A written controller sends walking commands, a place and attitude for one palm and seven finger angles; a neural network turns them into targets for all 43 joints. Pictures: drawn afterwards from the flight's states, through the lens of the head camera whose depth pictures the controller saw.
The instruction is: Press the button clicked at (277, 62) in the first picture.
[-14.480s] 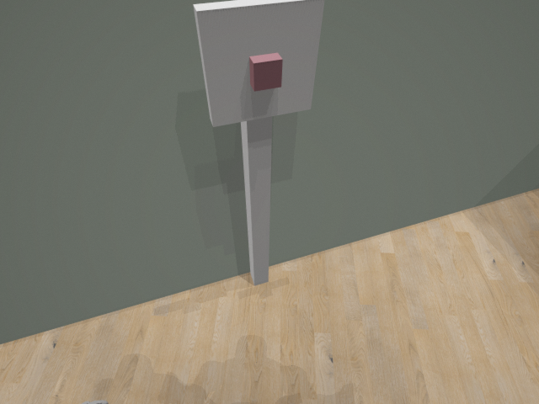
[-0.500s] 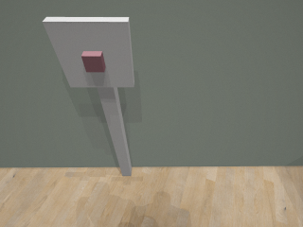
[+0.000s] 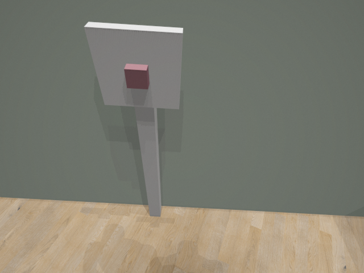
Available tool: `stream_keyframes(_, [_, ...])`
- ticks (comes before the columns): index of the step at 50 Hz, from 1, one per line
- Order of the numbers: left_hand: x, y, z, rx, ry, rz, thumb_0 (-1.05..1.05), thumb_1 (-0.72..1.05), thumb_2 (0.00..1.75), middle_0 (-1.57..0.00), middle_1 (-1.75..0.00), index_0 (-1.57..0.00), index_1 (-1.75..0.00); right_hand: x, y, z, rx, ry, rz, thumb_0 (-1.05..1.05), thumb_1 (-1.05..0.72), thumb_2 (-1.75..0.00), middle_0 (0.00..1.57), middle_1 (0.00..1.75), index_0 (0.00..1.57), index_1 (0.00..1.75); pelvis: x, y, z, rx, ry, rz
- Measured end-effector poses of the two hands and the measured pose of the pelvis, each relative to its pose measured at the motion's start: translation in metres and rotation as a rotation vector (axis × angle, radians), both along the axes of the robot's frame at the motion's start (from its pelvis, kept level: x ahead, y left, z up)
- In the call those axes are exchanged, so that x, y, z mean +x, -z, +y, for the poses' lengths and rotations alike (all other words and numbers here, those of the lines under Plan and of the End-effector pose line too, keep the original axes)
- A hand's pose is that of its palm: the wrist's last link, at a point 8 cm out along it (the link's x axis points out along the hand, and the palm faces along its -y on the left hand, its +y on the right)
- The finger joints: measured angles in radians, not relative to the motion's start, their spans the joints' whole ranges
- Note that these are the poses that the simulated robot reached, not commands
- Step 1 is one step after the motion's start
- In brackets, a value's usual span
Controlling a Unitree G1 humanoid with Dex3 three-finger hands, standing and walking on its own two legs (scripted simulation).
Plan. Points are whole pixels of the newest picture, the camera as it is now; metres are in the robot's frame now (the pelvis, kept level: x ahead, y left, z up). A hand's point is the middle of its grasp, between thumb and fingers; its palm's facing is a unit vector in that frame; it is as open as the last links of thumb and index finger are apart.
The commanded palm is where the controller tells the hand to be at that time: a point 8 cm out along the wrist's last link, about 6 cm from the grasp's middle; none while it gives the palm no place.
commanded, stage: raise the hand and make a fist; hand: left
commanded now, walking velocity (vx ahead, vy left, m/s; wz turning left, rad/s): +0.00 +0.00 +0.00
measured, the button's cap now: (137, 75) +0.53 +0.16 +0.17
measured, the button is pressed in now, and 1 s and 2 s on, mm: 0 0 0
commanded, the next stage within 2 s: aim a knuckle at the button in 1.96 s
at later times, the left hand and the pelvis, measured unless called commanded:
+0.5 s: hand (96, 262) +0.15 +0.18 +0.00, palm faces +0.16 -0.98 -0.07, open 4.6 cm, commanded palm +0.13 +0.23 +0.01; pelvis +0.00 -0.04 -0.07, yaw +4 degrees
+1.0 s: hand (97, 217) +0.20 +0.18 +0.07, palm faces +0.05 -1.00 -0.07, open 3.1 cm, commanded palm +0.17 +0.23 +0.09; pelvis +0.02 -0.03 -0.03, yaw +3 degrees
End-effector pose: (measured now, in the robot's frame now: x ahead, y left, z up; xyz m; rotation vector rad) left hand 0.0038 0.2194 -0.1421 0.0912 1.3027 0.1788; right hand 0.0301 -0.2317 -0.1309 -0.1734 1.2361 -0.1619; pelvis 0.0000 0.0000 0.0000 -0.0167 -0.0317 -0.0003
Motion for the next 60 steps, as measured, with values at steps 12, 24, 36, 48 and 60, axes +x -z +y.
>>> stream_keyframes(12, [0.165,-0.16,-0.003,-0.018,0.128,-1.345,0.01,0.92,0.9,-0.36,-0.48,-0.36,-0.48,0.121,-0.031,-0.016,-0.03,-0.138,-0.651,0.01,-0.9,-0.9,0.2,0.3,0.21,0.3,-0.017,0.041,-0.009,0.01,-0.027,0.139])
stream_keyframes(24, [0.11,-0.137,0.007,0.06,0.064,-1.237,0.02,0.9,0.9,-0.69,-0.82,-0.68,-0.82,0.189,-0.037,-0.021,-0.057,-0.246,-0.751,0.01,-0.9,-0.9,0.2,0.3,0.2,0.29,-0.003,0.068,-0.034,-0.03,-0.062,0.185])
stream_keyframes(36, [0.171,-0.178,0.006,-0.027,0.183,-1.216,0.02,0.9,0.9,-1.01,-1.18,-1.01,-1.18,0.155,-0.012,-0.02,0.028,-0.115,-0.591,0.02,-0.9,-0.9,0.2,0.3,0.21,0.3,0.017,0.046,-0.04,-0.014,-0.049,0.179])
stream_keyframes(48, [0.174,-0.211,0.01,0.002,0.179,-1.286,0.02,0.9,0.9,-1.26,-1.45,-1.25,-1.45,0.16,-0.035,-0.037,-0.035,-0.125,-0.636,0.02,-0.9,-0.9,0.2,0.3,0.2,0.3,0.025,0.032,-0.032,-0.006,-0.05,0.136])
stream_keyframes(60, [0.186,-0.252,0.019,0.026,0.196,-1.361,0.02,0.9,0.9,-1.3,-1.49,-1.29,-1.49,0.187,-0.064,-0.007,0.021,-0.192,-0.766,0.02,-0.9,-0.9,0.2,0.3,0.2,0.3,0.024,0.019,-0.027,-0.006,-0.058,0.069])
